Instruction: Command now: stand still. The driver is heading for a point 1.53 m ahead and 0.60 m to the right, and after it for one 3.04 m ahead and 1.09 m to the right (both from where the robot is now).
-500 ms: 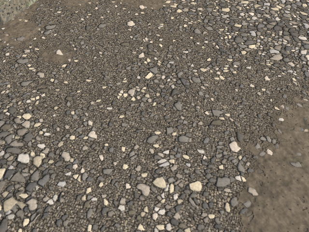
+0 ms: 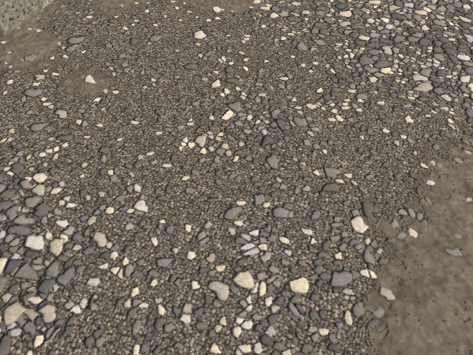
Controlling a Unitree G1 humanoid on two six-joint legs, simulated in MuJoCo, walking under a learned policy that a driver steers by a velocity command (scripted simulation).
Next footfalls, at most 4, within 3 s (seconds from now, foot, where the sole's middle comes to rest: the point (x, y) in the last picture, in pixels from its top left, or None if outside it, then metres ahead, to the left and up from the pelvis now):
1.22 right None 0.09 -0.11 -0.78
1.68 left None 0.44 0.03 -0.78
2.16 right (288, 301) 0.69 -0.13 -0.78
2.80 left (228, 297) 0.70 0.05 -0.78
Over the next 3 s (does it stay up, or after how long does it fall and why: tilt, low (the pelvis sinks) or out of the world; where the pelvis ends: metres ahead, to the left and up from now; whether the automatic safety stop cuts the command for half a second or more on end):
stays up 0.63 0.00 0.00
